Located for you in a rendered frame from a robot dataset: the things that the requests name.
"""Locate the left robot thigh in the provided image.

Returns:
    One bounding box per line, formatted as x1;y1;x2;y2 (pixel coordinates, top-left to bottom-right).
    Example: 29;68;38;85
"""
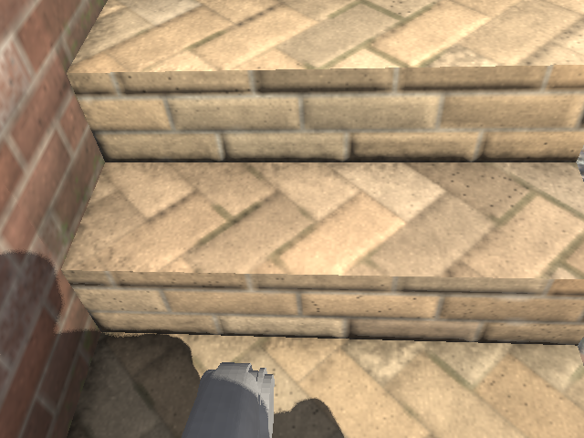
182;362;275;438

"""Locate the left robot shin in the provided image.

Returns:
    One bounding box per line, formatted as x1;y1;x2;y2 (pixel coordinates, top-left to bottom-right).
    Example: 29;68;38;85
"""
197;370;215;394

